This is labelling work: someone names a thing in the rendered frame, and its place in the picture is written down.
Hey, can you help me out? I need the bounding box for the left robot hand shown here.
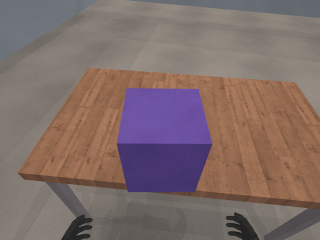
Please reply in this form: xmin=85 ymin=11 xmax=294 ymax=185
xmin=61 ymin=214 xmax=93 ymax=240

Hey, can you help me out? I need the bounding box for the right robot hand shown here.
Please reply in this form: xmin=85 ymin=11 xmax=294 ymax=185
xmin=226 ymin=212 xmax=260 ymax=240

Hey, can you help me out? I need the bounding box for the table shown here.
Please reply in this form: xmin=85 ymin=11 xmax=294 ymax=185
xmin=17 ymin=67 xmax=320 ymax=240

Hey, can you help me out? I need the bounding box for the carton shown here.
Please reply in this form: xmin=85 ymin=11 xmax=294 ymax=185
xmin=116 ymin=88 xmax=212 ymax=192

